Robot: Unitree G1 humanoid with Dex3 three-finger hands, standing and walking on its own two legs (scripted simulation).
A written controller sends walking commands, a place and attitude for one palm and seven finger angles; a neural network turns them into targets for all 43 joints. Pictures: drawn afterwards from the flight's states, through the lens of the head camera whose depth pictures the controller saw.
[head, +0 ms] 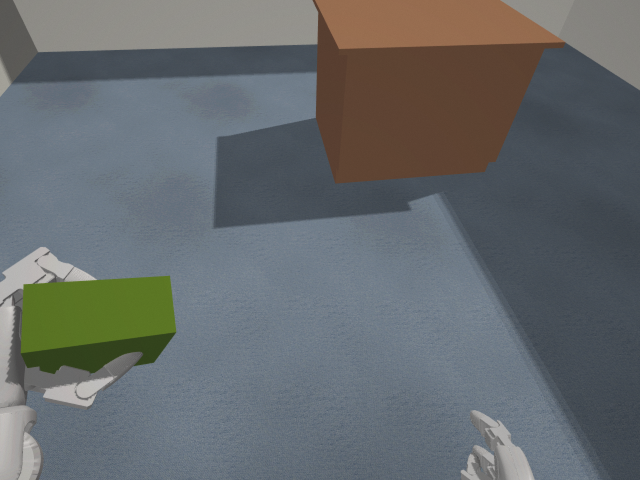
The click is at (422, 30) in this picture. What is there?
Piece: table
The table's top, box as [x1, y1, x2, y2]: [313, 0, 565, 54]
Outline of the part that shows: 313,0 338,54 562,47 565,42 500,0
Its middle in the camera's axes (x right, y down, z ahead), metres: +0.46 -1.00 +1.73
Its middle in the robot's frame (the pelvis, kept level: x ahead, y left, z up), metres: +1.99 -0.34 -0.08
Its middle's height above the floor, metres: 0.69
